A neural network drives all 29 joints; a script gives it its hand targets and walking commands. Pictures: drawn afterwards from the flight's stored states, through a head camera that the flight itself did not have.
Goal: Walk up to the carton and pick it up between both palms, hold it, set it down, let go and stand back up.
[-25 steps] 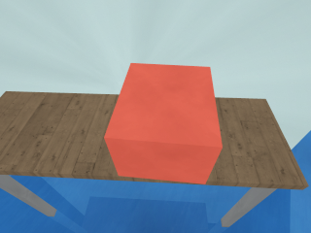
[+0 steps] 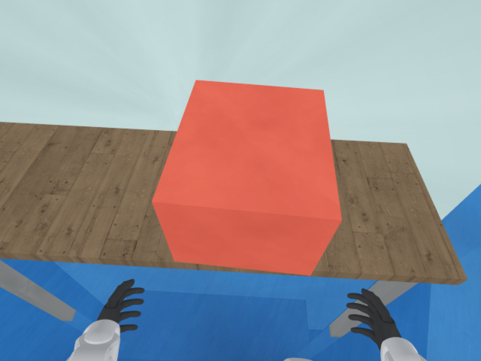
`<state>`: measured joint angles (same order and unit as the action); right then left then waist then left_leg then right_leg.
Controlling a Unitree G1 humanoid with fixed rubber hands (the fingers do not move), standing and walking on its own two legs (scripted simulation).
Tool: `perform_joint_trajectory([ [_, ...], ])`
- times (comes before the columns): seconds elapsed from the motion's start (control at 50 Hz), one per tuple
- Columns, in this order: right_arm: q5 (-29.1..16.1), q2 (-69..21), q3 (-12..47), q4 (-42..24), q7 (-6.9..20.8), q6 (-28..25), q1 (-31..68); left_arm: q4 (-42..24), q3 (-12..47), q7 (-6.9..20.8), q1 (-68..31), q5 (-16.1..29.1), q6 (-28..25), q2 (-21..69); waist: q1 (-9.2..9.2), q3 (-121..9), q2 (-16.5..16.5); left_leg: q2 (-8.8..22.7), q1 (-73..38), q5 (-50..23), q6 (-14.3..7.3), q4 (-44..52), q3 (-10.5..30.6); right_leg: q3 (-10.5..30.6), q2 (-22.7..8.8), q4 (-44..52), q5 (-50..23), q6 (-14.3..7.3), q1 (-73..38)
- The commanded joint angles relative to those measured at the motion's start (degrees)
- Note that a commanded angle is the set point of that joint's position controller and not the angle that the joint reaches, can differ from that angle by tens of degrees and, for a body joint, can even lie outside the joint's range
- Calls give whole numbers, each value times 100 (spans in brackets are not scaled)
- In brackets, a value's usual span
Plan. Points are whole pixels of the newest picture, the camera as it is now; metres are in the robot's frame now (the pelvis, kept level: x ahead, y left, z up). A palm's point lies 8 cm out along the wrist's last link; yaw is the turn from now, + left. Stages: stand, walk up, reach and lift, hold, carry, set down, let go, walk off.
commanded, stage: reach and lift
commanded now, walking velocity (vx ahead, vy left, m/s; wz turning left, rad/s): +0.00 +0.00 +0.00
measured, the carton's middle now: (250, 173) +0.43 +0.00 +0.04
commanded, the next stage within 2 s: none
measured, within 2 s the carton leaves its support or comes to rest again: neither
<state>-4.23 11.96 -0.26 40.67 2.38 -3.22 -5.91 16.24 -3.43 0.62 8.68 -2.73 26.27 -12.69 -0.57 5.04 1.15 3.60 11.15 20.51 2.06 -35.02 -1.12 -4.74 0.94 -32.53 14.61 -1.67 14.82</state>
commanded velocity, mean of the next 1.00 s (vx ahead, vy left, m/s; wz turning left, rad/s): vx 0.00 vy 0.00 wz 0.00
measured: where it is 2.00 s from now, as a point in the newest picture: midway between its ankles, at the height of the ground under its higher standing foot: outside the picture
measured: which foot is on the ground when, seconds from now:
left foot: down 0.00-1.00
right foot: down 0.00-1.00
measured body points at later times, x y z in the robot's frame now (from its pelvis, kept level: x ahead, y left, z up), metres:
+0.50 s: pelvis +0.01 +0.02 +0.02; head +0.01 +0.01 +0.47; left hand +0.19 +0.25 -0.03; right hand +0.16 -0.22 -0.05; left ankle -0.02 +0.14 -0.73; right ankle +0.03 -0.10 -0.73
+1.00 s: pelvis +0.01 +0.02 +0.02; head +0.00 +0.02 +0.47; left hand +0.18 +0.24 +0.01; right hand +0.17 -0.23 +0.00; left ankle -0.02 +0.14 -0.73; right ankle +0.03 -0.10 -0.73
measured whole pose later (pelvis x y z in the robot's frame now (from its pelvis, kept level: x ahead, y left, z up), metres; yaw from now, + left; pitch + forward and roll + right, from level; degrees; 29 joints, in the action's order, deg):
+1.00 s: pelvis +0.01 +0.02 +0.02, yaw -1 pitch -3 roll +0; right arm -9.0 13.0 -5.6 11.8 5.2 -5.4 -25.8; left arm 3.5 2.2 -6.1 25.6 9.4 2.0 -12.7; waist 1.4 1.0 -0.6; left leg 1.5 1.9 13.3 0.3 -18.6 -3.1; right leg -1.5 0.4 -17.5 7.8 -0.5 6.4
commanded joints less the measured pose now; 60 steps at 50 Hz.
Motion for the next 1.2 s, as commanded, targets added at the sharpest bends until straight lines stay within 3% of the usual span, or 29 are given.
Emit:
perform_joint_trajectory([
  [0.0,259,666,-324,-789,-110,104,-259,17,-351,-95,408,-71,-143,-814,94,286,196,-472,618,-1065,-119,1321,-431,394,-74,1116,-798,98,-1409],
  [0.04,386,501,-339,-1259,-73,221,-42,-18,-297,-136,-52,-30,-226,-857,183,709,125,-401,813,-437,-218,1473,-514,451,-103,1289,141,79,-1071],
  [0.08,393,378,-387,-1767,-12,325,-29,-348,-229,-172,-424,113,-390,-863,200,598,-7,-278,921,-113,-299,1585,-508,467,-103,1276,444,74,-1057],
  [0.18,224,432,-594,-2233,130,176,-424,-1172,-78,-395,-434,454,-1085,-850,109,-740,-673,-115,994,-317,-310,1737,-411,518,-65,862,-568,41,-1872],
  [0.24,146,497,-619,-2070,100,-49,-749,-1153,-1,-462,19,632,-1456,-849,21,-1109,-550,-169,583,-978,-219,1647,-368,545,-75,914,-1133,4,-1854],
  [0.3,131,579,-663,-2081,36,-321,-1120,-990,-30,-421,709,769,-1688,-851,37,-1268,-175,-284,138,-1611,-176,1589,-326,529,-64,1097,-1562,52,-1768],
  [0.32,158,614,-689,-2038,18,-376,-1211,-855,-43,-387,897,779,-1731,-846,28,-1202,2,-323,43,-1736,-169,1622,-315,521,-42,1183,-1609,74,-1744],
  [0.34,289,780,-879,-2172,76,-492,-666,-819,-116,-399,521,808,-1736,-785,225,-1277,-175,-364,85,-1704,5,1689,-310,374,78,1221,-1366,68,-1637],
  [0.36,271,827,-849,-2040,111,-504,-962,-636,5,-403,911,798,-1720,-629,171,-957,33,-361,93,-1887,13,1748,-301,361,130,1301,-1426,54,-1684],
  [0.42,168,958,-752,-2140,144,-502,-1253,-582,-32,-337,1326,700,-1767,-469,271,-550,231,-403,-117,-2487,66,1831,-240,358,206,1529,-1515,33,-1782],
  [0.48,66,944,-701,-2389,193,-481,-1252,-756,4,-354,1130,740,-1857,-389,255,-256,365,-423,-183,-2300,28,1948,-249,430,159,1700,-1348,29,-1614],
  [0.54,-32,847,-765,-2793,278,-442,-1116,-1185,133,-489,769,841,-1996,-389,273,-110,219,-370,-80,-1734,-11,2097,-254,504,76,1784,-922,-33,-1390],
  [0.62,-292,753,-766,-3169,363,-379,-1086,-1782,276,-697,587,866,-2222,-412,266,-329,-281,-310,42,-1186,-14,2154,-251,604,-40,1701,-635,-130,-1378],
  [0.7,-589,754,-703,-3101,379,-380,-1598,-2091,192,-769,1115,713,-2381,-402,254,-711,-634,-313,-75,-1543,62,2065,-229,667,-47,1571,-971,-147,-1663],
  [0.74,-683,830,-699,-3052,377,-435,-1847,-2117,125,-752,1427,637,-2439,-376,231,-813,-598,-350,-172,-1914,114,2005,-213,686,-13,1562,-1243,-137,-1798],
  [0.8,-663,946,-787,-3240,341,-533,-1903,-2098,154,-709,1610,721,-2517,-349,186,-690,-270,-408,-145,-2062,112,1991,-196,693,28,1626,-1408,-97,-1796],
  [0.88,-481,980,-989,-4005,246,-564,-1613,-2104,410,-658,1456,1192,-2653,-399,195,-351,349,-445,206,-1551,-16,2073,-183,663,46,1707,-1107,-15,-1571],
  [0.92,-462,964,-1028,-4326,228,-521,-1398,-2100,518,-668,1190,1402,-2731,-437,224,-256,458,-433,320,-1155,-66,2110,-164,654,27,1719,-767,-12,-1367],
  [1.0,-688,903,-995,-4552,283,-334,-1350,-2410,688,-769,851,1487,-2899,-542,243,-355,152,-293,337,-702,-103,2193,-177,702,-56,1687,-126,-65,-1156],
  [1.14,-1135,1067,-871,-4374,292,-237,-1196,-2537,492,-846,610,1350,-2971,-658,334,-738,-311,-298,226,-1088,21,2079,-127,792,-57,1543,-571,-122,-1436],
  [1.18,-1242,1173,-879,-4439,299,-287,-1147,-2652,452,-855,651,1336,-2957,-609,339,-806,-280,-299,129,-1375,71,2025,-99,776,-23,1506,-847,-134,-1464],
])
